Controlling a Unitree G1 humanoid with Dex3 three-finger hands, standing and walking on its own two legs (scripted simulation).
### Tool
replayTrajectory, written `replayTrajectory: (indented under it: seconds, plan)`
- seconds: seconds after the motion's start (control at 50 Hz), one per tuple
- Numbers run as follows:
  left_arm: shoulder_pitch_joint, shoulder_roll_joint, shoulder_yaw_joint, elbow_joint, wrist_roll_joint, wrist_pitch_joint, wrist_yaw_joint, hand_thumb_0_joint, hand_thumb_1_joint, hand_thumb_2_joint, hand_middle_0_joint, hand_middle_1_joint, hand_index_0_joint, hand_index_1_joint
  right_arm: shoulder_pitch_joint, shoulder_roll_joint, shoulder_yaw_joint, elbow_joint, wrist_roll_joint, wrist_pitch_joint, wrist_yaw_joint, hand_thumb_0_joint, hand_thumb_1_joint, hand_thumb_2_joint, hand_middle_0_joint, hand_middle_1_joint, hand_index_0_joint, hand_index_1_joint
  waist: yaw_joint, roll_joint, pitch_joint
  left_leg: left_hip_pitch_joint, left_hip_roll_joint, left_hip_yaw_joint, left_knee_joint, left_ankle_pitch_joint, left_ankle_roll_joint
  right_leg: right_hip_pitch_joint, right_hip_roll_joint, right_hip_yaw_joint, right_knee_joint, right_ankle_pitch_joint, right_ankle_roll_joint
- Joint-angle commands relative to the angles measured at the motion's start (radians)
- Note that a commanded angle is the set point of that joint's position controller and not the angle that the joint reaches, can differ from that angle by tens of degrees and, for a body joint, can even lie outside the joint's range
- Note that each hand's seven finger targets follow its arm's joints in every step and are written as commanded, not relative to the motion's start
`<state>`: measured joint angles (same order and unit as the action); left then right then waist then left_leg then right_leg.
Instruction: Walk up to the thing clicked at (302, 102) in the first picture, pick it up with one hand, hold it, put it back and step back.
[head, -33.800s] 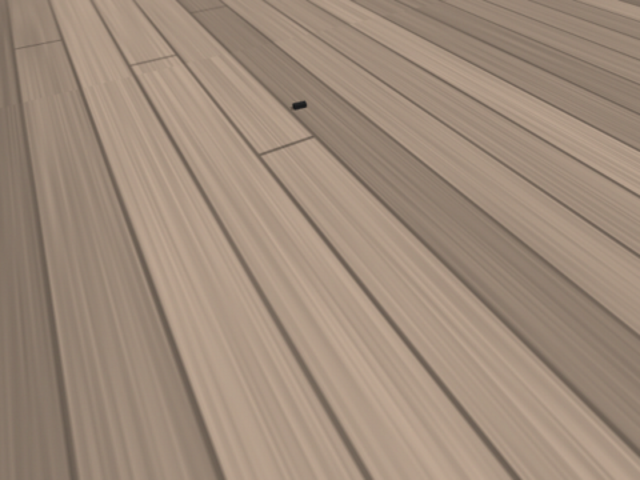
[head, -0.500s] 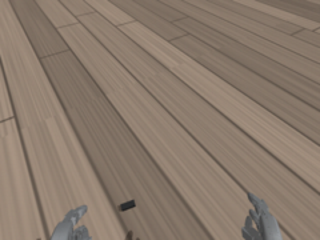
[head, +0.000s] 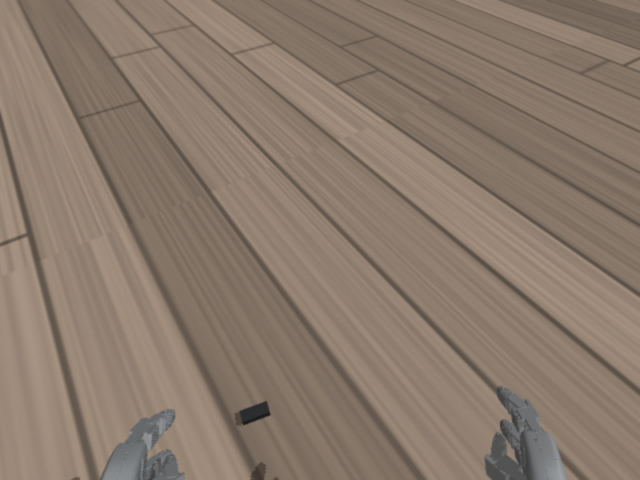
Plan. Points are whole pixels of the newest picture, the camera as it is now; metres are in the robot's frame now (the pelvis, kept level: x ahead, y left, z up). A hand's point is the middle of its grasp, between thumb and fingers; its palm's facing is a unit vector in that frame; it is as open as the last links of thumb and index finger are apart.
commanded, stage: home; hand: left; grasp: from above
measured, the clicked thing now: (255, 413) +0.44 +0.19 -0.70
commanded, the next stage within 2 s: stand in 0.40 s
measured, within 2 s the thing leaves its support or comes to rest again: neither
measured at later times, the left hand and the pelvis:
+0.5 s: hand (178, 478) +0.17 +0.18 -0.05, palm faces +0.04 -0.98 -0.20, open 7.4 cm; pelvis +0.00 +0.00 +0.00, yaw +0 degrees
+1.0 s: hand out of the picture +0.05 +0.24 -0.11, palm faces +0.05 -0.95 -0.32, open 7.4 cm; pelvis -0.01 +0.01 +0.05, yaw +1 degrees
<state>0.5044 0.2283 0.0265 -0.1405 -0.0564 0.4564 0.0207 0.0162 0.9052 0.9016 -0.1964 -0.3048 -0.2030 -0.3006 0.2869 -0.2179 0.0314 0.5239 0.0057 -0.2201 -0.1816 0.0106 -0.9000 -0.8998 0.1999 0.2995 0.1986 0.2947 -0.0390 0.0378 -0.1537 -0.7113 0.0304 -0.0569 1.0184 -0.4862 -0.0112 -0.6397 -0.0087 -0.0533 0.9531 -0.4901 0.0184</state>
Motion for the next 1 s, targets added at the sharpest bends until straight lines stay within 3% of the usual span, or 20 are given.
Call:
replayTrajectory:
  seconds: [0.0, 0.26, 0.28, 0.34, 0.44, 0.46, 0.48, 0.5, 0.52, 0.54, 0.56, 0.58, 0.62, 0.66, 0.7, 0.74, 0.78, 0.82, 0.98]
  plan:
    - [-0.033, 0.104, 0.059, -0.203, 0.013, -0.047, 0.010, 0.000, 0.900, 0.900, -0.200, -0.302, -0.200, -0.301, -0.074, -0.122, -0.051, -0.160, 0.004, -0.059, -0.010, 0.000, -0.902, -0.899, 0.199, 0.299, 0.199, 0.299, 0.000, 0.026, -0.070, 0.107, -0.024, 0.017, -0.175, 0.170, 0.022, 0.021, 0.030, -0.020, -0.160, 0.165, -0.017]
    - [0.011, 0.100, 0.064, -0.176, 0.007, -0.045, 0.008, 0.000, 0.900, 0.900, -0.200, -0.302, -0.200, -0.301, -0.057, -0.130, -0.059, -0.149, 0.004, -0.059, -0.008, 0.000, -0.902, -0.899, 0.199, 0.299, 0.199, 0.299, 0.000, 0.017, -0.104, 0.131, -0.016, 0.007, -0.165, 0.237, 0.018, 0.033, 0.034, -0.025, -0.137, 0.217, -0.020]
    - [-0.024, 0.100, 0.054, -0.226, 0.007, -0.051, 0.009, 0.000, 0.900, 0.900, -0.200, -0.302, -0.200, -0.301, -0.065, -0.124, -0.056, -0.162, 0.003, -0.058, -0.008, 0.000, -0.902, -0.899, 0.199, 0.299, 0.199, 0.299, -0.005, 0.019, -0.121, 0.141, -0.018, 0.012, -0.158, 0.259, 0.018, 0.038, 0.034, -0.022, -0.137, 0.241, -0.018]
    - [0.016, 0.100, 0.064, -0.165, 0.007, -0.045, 0.009, 0.000, 0.900, 0.900, -0.200, -0.302, -0.200, -0.301, -0.058, -0.127, -0.059, -0.148, 0.003, -0.054, -0.009, 0.000, -0.902, -0.899, 0.199, 0.299, 0.199, 0.299, -0.003, 0.000, -0.108, 0.134, -0.019, 0.013, -0.149, 0.276, 0.020, 0.043, 0.031, -0.020, -0.140, 0.255, -0.016]
    - [-0.013, 0.097, 0.055, -0.187, 0.010, -0.046, 0.008, 0.000, 0.900, 0.900, -0.200, -0.301, -0.200, -0.300, -0.066, -0.123, -0.054, -0.153, 0.002, -0.054, -0.006, 0.000, -0.902, -0.899, 0.199, 0.299, 0.199, 0.299, 0.001, 0.026, -0.085, 0.131, -0.018, 0.013, -0.161, 0.253, 0.017, 0.031, 0.032, -0.024, -0.141, 0.234, -0.017]
    - [0.010, 0.102, 0.068, -0.149, 0.010, -0.041, 0.009, 0.000, 0.900, 0.900, -0.200, -0.301, -0.200, -0.301, -0.061, -0.135, -0.062, -0.146, 0.003, -0.053, -0.006, 0.000, -0.902, -0.899, 0.199, 0.299, 0.199, 0.299, 0.000, 0.017, -0.085, 0.130, -0.015, 0.004, -0.170, 0.234, 0.017, 0.029, 0.033, -0.025, -0.139, 0.213, -0.020]
    - [-0.293, 0.185, 0.066, 0.202, 0.126, -0.254, 0.048, 0.000, 0.900, 0.900, -0.199, -0.302, -0.200, -0.301, -0.124, -0.231, -0.089, 0.097, -0.117, 0.048, 0.054, 0.000, -0.903, -0.899, 0.199, 0.299, 0.199, 0.299, 0.085, -0.050, 0.137, 0.098, 0.009, -0.021, -0.250, 0.410, 0.069, 0.252, -0.056, 0.053, -0.196, 0.227, -0.044]
    - [-0.223, 0.200, 0.086, 0.337, 0.131, -0.322, 0.041, 0.000, 0.900, 0.900, -0.200, -0.300, -0.200, -0.301, -0.125, -0.238, -0.105, 0.104, -0.122, 0.082, 0.081, 0.000, -0.900, -0.900, 0.200, 0.300, 0.200, 0.300, 0.074, -0.082, 0.054, 0.174, -0.001, 0.004, -0.254, 0.418, 0.079, 0.266, -0.061, 0.109, -0.204, 0.227, -0.076]
    - [-0.218, 0.207, 0.081, 0.376, 0.136, -0.358, 0.037, 0.000, 0.900, 0.900, -0.200, -0.300, -0.200, -0.301, -0.125, -0.241, -0.103, 0.101, -0.120, 0.097, 0.098, 0.000, -0.900, -0.900, 0.200, 0.300, 0.200, 0.300, 0.063, -0.102, 0.034, 0.223, 0.001, 0.000, -0.249, 0.435, 0.083, 0.257, -0.069, 0.127, -0.210, 0.259, -0.090]
    - [-0.239, 0.209, 0.074, 0.400, 0.130, -0.379, 0.028, 0.000, 0.900, 0.900, -0.200, -0.300, -0.200, -0.301, -0.108, -0.242, -0.102, 0.093, -0.122, 0.108, 0.110, 0.000, -0.900, -0.900, 0.200, 0.300, 0.200, 0.300, 0.046, -0.050, 0.054, 0.242, 0.004, -0.020, -0.279, 0.416, 0.083, 0.217, -0.053, 0.114, -0.209, 0.267, -0.083]
    - [-0.242, 0.205, 0.065, 0.442, 0.125, -0.396, 0.025, 0.000, 0.900, 0.900, -0.200, -0.300, -0.200, -0.301, -0.118, -0.236, -0.101, 0.113, -0.103, 0.111, 0.125, 0.000, -0.900, -0.900, 0.200, 0.300, 0.200, 0.300, 0.062, 0.010, 0.030, 0.299, 0.009, -0.044, -0.304, 0.421, 0.089, 0.251, -0.058, 0.105, -0.200, 0.292, -0.073]
    - [-0.259, 0.209, 0.064, 0.486, 0.121, -0.407, 0.022, 0.000, 0.900, 0.900, -0.200, -0.300, -0.200, -0.301, -0.113, -0.220, -0.100, 0.141, -0.074, 0.115, 0.143, 0.000, -0.900, -0.900, 0.200, 0.300, 0.200, 0.300, 0.065, 0.013, 0.020, 0.319, 0.008, -0.039, -0.325, 0.411, 0.085, 0.277, -0.066, 0.098, -0.207, 0.285, -0.063]
    - [-0.271, 0.198, 0.071, 0.576, 0.109, -0.412, 0.020, 0.000, 0.900, 0.900, -0.200, -0.300, -0.200, -0.301, -0.152, -0.218, -0.109, 0.166, -0.055, 0.125, 0.157, 0.000, -0.900, -0.900, 0.200, 0.300, 0.200, 0.300, 0.080, -0.032, 0.004, 0.355, 0.011, -0.035, -0.336, 0.417, 0.077, 0.294, -0.066, 0.096, -0.235, 0.299, -0.058]
    - [-0.287, 0.192, 0.069, 0.648, 0.106, -0.427, 0.023, 0.000, 0.900, 0.900, -0.200, -0.300, -0.200, -0.301, -0.161, -0.213, -0.115, 0.197, -0.053, 0.136, 0.163, 0.000, -0.900, -0.900, 0.200, 0.300, 0.200, 0.300, 0.082, -0.039, 0.016, 0.355, 0.010, -0.044, -0.353, 0.367, 0.076, 0.322, -0.074, 0.099, -0.285, 0.291, -0.052]
    - [-0.327, 0.207, 0.074, 0.706, 0.107, -0.443, 0.022, 0.000, 0.900, 0.900, -0.200, -0.300, -0.200, -0.301, -0.150, -0.216, -0.117, 0.224, -0.057, 0.150, 0.163, 0.000, -0.900, -0.900, 0.200, 0.300, 0.200, 0.300, 0.059, -0.075, 0.014, 0.392, 0.001, -0.024, -0.365, 0.307, 0.077, 0.323, -0.094, 0.126, -0.329, 0.257, -0.053]
    - [-0.325, 0.206, 0.072, 0.764, 0.109, -0.453, 0.023, 0.000, 0.900, 0.900, -0.200, -0.300, -0.200, -0.301, -0.146, -0.221, -0.120, 0.257, -0.057, 0.157, 0.164, 0.000, -0.900, -0.900, 0.200, 0.300, 0.200, 0.300, 0.057, -0.060, 0.039, 0.423, 0.008, -0.037, -0.397, 0.312, 0.077, 0.322, -0.091, 0.116, -0.361, 0.251, -0.052]
    - [-0.327, 0.199, 0.071, 0.818, 0.105, -0.459, 0.022, 0.000, 0.900, 0.900, -0.200, -0.300, -0.200, -0.301, -0.158, -0.226, -0.122, 0.281, -0.061, 0.165, 0.164, 0.000, -0.900, -0.900, 0.200, 0.300, 0.200, 0.300, 0.067, -0.018, 0.085, 0.399, 0.026, -0.071, -0.461, 0.238, 0.083, 0.337, -0.077, 0.094, -0.380, 0.212, -0.043]
    - [-0.329, 0.206, 0.071, 0.868, 0.104, -0.464, 0.021, 0.000, 0.900, 0.900, -0.200, -0.300, -0.200, -0.301, -0.155, -0.231, -0.120, 0.306, -0.058, 0.172, 0.163, 0.000, -0.900, -0.900, 0.200, 0.300, 0.200, 0.300, 0.058, -0.026, 0.133, 0.382, 0.026, -0.079, -0.508, 0.181, 0.079, 0.354, -0.080, 0.099, -0.426, 0.193, -0.044]
    - [-0.298, 0.215, 0.058, 1.037, 0.089, -0.473, 0.019, 0.000, 0.900, 0.900, -0.200, -0.300, -0.200, -0.301, -0.151, -0.249, -0.115, 0.410, -0.042, 0.180, 0.153, 0.000, -0.900, -0.900, 0.200, 0.300, 0.200, 0.300, 0.063, 0.014, 0.154, 0.489, 0.058, -0.101, -0.617, 0.307, 0.059, 0.455, -0.087, 0.082, -0.516, 0.298, -0.034]
